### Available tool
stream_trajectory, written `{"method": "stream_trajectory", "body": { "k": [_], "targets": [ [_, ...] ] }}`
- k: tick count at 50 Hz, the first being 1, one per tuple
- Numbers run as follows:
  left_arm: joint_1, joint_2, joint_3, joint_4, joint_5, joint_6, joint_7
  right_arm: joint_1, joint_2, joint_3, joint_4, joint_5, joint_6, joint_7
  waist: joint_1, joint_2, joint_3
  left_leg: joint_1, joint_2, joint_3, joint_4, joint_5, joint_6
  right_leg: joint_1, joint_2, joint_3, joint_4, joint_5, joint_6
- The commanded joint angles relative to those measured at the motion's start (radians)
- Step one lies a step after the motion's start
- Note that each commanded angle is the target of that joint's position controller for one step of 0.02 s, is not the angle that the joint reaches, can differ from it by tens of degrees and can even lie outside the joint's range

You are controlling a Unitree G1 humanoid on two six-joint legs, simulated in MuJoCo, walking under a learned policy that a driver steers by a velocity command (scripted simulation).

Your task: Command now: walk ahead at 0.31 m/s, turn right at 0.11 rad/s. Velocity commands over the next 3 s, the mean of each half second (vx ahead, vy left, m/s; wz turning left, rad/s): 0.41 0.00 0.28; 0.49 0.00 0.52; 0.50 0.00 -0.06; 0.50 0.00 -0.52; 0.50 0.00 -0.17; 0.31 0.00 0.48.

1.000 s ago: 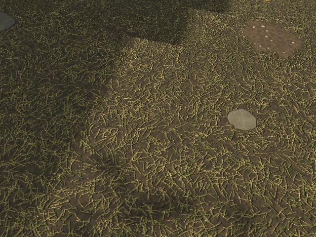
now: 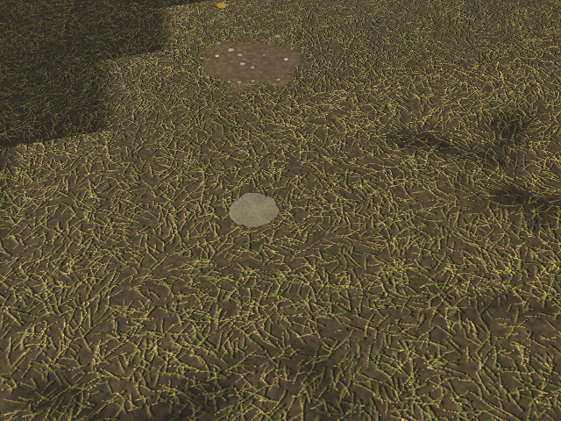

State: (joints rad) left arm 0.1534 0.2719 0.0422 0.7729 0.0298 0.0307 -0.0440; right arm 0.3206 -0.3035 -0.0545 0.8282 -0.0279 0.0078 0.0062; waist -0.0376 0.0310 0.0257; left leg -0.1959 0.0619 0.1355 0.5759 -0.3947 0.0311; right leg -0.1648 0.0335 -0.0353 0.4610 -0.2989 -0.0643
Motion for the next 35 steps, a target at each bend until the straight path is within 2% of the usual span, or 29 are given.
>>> {"method": "stream_trajectory", "body": {
  "k": [1, 2, 3, 4, 6, 8, 11, 13, 17, 19, 21, 22, 23, 24, 25, 26, 27, 28, 29, 30, 31, 33, 35],
  "targets": [
    [0.287, 0.254, 0.059, 0.04, 0.003, -0.036, 0.038, -0.169, -0.083, -0.006, -0.13, -0.015, -0.017, 0.009, 0.169, -0.199, 0.081, -0.584, -0.021, -0.107, 0.362, -0.17, 0.028, 0.276, -0.449, 0.587, -0.35, -0.313, -0.194],
    [0.217, 0.191, 0.039, 0.03, 0.004, -0.043, 0.042, -0.156, -0.104, -0.018, -0.114, 0.007, -0.02, 0.023, 0.12, -0.146, 0.132, -0.567, 0.0, -0.168, 0.402, -0.061, 0.038, 0.224, -0.384, 0.487, -0.353, -0.302, -0.178],
    [0.16, 0.146, 0.025, 0.021, 0.003, -0.053, 0.044, -0.109, -0.104, -0.02, -0.082, 0.023, -0.027, 0.036, 0.08, -0.148, 0.148, -0.544, 0.0, -0.191, 0.404, 0.018, 0.04, 0.201, -0.322, 0.382, -0.371, -0.225, -0.132],
    [0.128, 0.129, 0.019, 0.014, 0.002, -0.064, 0.049, -0.071, -0.107, -0.024, -0.054, 0.02, -0.03, 0.04, 0.058, -0.158, 0.13, -0.522, -0.009, -0.205, 0.415, 0.079, 0.036, 0.212, -0.277, 0.29, -0.378, -0.112, -0.095],
    [0.146, 0.104, 0.01, 0.026, 0.001, -0.088, 0.052, -0.032, -0.085, -0.023, -0.018, 0.007, -0.025, 0.041, 0.05, -0.134, 0.086, -0.5, -0.032, -0.209, 0.485, 0.153, 0.028, 0.225, -0.241, 0.154, -0.347, 0.164, -0.066],
    [0.181, 0.1, 0.009, 0.045, -0.005, -0.101, 0.048, -0.048, -0.061, -0.02, -0.018, 0.006, -0.021, 0.042, 0.051, -0.116, 0.078, -0.532, -0.033, -0.203, 0.512, 0.194, 0.018, 0.229, -0.242, 0.081, -0.334, 0.323, -0.059],
    [0.217, 0.081, 0.002, 0.071, -0.003, -0.109, 0.047, -0.129, -0.043, -0.016, -0.044, 0.0, -0.016, 0.046, 0.066, -0.116, 0.112, -0.592, -0.033, -0.179, 0.467, 0.247, -0.005, 0.218, -0.243, 0.019, -0.349, 0.414, -0.063],
    [0.224, 0.072, -0.004, 0.088, -0.003, -0.113, 0.049, -0.183, -0.02, -0.005, -0.065, -0.003, -0.019, 0.053, 0.07, -0.113, 0.131, -0.586, -0.037, -0.142, 0.37, 0.29, -0.01, 0.209, -0.231, -0.032, -0.348, 0.499, -0.059],
    [0.261, 0.09, -0.007, 0.129, -0.008, -0.118, 0.061, -0.296, 0.019, 0.022, -0.122, -0.005, -0.022, 0.069, 0.087, -0.11, 0.138, -0.49, -0.044, -0.024, 0.147, 0.317, 0.026, 0.231, -0.246, -0.104, -0.321, 0.7, -0.045],
    [0.26, 0.114, -0.005, 0.142, -0.007, -0.117, 0.07, -0.265, 0.008, 0.021, -0.126, -0.004, -0.02, 0.063, 0.058, -0.126, 0.088, -0.38, -0.093, 0.021, 0.082, 0.271, 0.074, 0.279, -0.259, -0.139, -0.219, 1.017, -0.027],
    [0.238, 0.152, 0.003, 0.142, 0.0, -0.106, 0.082, -0.129, -0.028, 0.007, -0.093, -0.006, -0.02, 0.053, -0.014, -0.155, -0.01, -0.229, -0.148, 0.036, 0.073, 0.182, 0.125, 0.307, -0.279, -0.161, 0.003, 1.276, -0.021],
    [0.226, 0.168, 0.009, 0.134, 0.004, -0.098, 0.083, -0.016, -0.057, -0.008, -0.06, -0.008, -0.026, 0.048, -0.062, -0.155, -0.082, -0.091, -0.169, 0.013, 0.04, 0.151, 0.153, 0.27, -0.286, -0.157, 0.174, 1.24, -0.03],
    [0.205, 0.175, 0.011, 0.121, -0.001, -0.095, 0.078, 0.122, -0.094, -0.028, -0.016, -0.018, -0.033, 0.037, -0.134, -0.113, -0.152, 0.124, -0.167, -0.039, -0.056, 0.162, 0.189, 0.141, -0.258, -0.171, 0.414, 1.036, -0.025],
    [0.233, 0.096, -0.008, 0.08, -0.012, -0.104, 0.062, 0.183, -0.2, -0.062, -0.008, -0.024, -0.029, 0.018, -0.12, 0.065, -0.238, 0.386, 0.08, -0.394, -0.103, 0.004, 0.29, -0.168, -0.152, -0.175, 0.782, 0.403, 0.005],
    [0.222, 0.078, -0.007, 0.021, -0.018, -0.115, 0.046, 0.122, -0.252, -0.075, -0.033, 0.0, -0.024, 0.021, -0.058, 0.164, -0.316, 0.512, 0.28, -0.927, -0.25, 0.046, 0.421, -0.465, 0.04, -0.009, 1.05, -0.217, 0.031],
    [0.114, 0.12, 0.0, 0.0, -0.007, -0.126, 0.041, 0.088, -0.221, -0.074, -0.023, 0.025, -0.021, 0.018, -0.078, 0.021, -0.208, 0.429, 0.25, -0.816, -0.298, 0.059, 0.39, -0.554, -0.036, 0.113, 1.04, -0.118, 0.018],
    [0.106, 0.113, -0.005, -0.014, -0.016, -0.138, 0.037, 0.042, -0.173, -0.061, -0.023, 0.026, -0.022, 0.011, -0.036, -0.021, -0.088, 0.279, 0.232, -0.699, -0.326, 0.121, 0.354, -0.544, -0.079, 0.099, 0.954, -0.037, 0.016],
    [0.119, 0.107, -0.005, -0.002, -0.012, -0.139, 0.039, 0.0, -0.126, -0.049, -0.024, 0.021, -0.027, 0.009, 0.011, -0.081, -0.012, 0.152, 0.182, -0.605, -0.348, 0.221, 0.308, -0.495, -0.115, 0.091, 0.856, -0.012, 0.021],
    [0.13, 0.1, -0.006, -0.002, 0.005, -0.123, 0.04, -0.031, -0.104, -0.04, -0.026, 0.023, -0.035, 0.004, 0.045, -0.081, 0.016, 0.064, 0.13, -0.534, -0.356, 0.31, 0.283, -0.439, -0.132, 0.092, 0.798, -0.013, 0.038],
    [0.16, 0.089, -0.01, 0.006, 0.019, -0.101, 0.037, -0.051, -0.089, -0.033, -0.03, 0.025, -0.044, 0.002, 0.069, -0.063, 0.007, 0.015, 0.093, -0.475, -0.371, 0.356, 0.271, -0.389, -0.143, 0.09, 0.756, -0.009, 0.056],
    [0.166, 0.083, -0.01, 0.002, 0.026, -0.083, 0.034, -0.044, -0.093, -0.032, -0.03, 0.027, -0.055, 0.004, 0.075, -0.046, -0.001, -0.01, 0.074, -0.448, -0.374, 0.415, 0.272, -0.373, -0.143, 0.076, 0.726, -0.007, 0.071],
    [0.131, 0.074, -0.01, -0.02, 0.026, -0.064, 0.029, -0.019, -0.115, -0.038, -0.021, 0.029, -0.068, 0.006, 0.074, -0.028, 0.003, -0.037, 0.042, -0.409, -0.389, 0.44, 0.265, -0.395, -0.147, 0.054, 0.649, 0.042, 0.098],
    [0.039, 0.077, -0.009, -0.057, 0.023, -0.059, 0.027, 0.02, -0.126, -0.041, -0.016, 0.029, -0.069, 0.005, 0.045, -0.008, 0.029, -0.029, 0.025, -0.412, -0.407, 0.415, 0.245, -0.459, -0.152, 0.042, 0.552, 0.128, 0.119]
  ]
}}
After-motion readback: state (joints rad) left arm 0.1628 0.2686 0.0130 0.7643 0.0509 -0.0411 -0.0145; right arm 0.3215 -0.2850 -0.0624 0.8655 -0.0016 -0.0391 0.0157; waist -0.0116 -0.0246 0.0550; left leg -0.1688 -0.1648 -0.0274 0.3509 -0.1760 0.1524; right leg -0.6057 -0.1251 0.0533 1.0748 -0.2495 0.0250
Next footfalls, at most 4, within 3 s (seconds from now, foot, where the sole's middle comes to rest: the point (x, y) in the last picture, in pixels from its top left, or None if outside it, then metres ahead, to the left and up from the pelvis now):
0.46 left None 0.33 0.10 -0.77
1.00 right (264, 346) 0.70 0.08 -0.77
1.52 left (156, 307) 0.83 0.37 -0.77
2.04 right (215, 219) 1.13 0.22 -0.77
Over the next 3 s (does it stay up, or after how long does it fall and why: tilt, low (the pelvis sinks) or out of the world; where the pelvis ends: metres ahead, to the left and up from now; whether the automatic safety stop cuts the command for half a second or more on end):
stays up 1.41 0.33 0.01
